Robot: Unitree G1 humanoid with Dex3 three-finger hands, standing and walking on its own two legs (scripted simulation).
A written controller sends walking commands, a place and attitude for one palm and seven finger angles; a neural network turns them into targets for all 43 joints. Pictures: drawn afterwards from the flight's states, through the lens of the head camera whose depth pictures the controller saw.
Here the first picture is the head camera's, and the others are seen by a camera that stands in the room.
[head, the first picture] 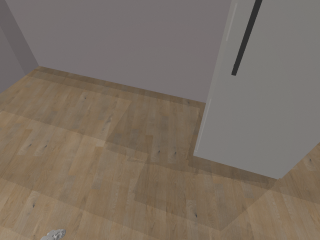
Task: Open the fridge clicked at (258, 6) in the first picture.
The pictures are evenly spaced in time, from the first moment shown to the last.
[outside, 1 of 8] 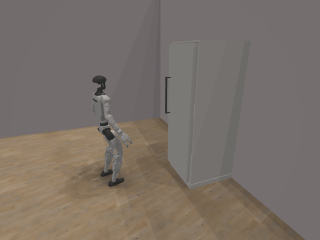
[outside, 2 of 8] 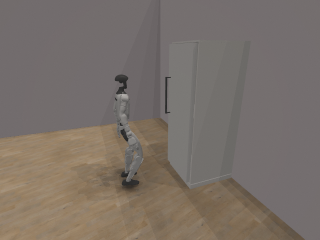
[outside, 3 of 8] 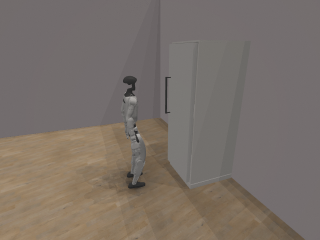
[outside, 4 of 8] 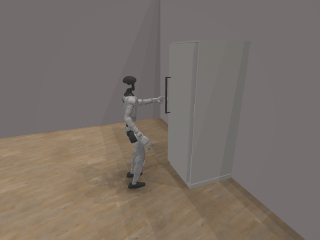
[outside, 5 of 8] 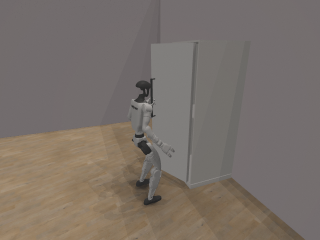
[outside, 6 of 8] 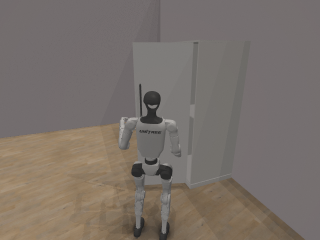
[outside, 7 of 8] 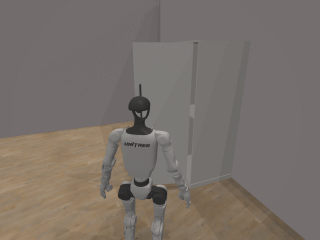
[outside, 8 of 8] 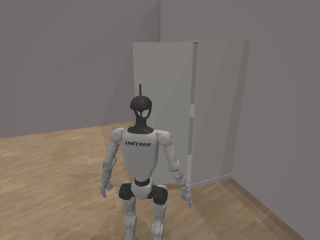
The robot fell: no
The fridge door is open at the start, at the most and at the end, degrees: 0 82 73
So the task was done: yes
